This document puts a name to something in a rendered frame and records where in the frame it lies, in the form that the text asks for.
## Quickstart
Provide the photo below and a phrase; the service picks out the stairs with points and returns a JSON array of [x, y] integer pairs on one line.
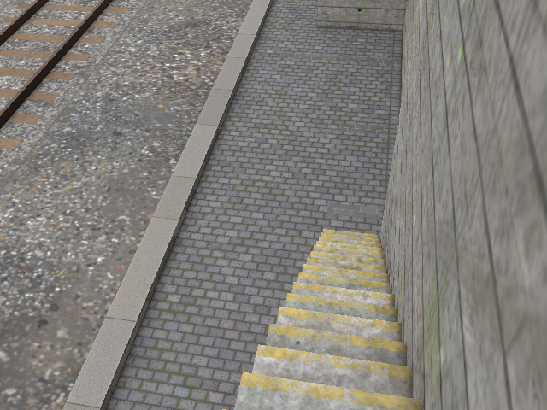
[[336, 344]]

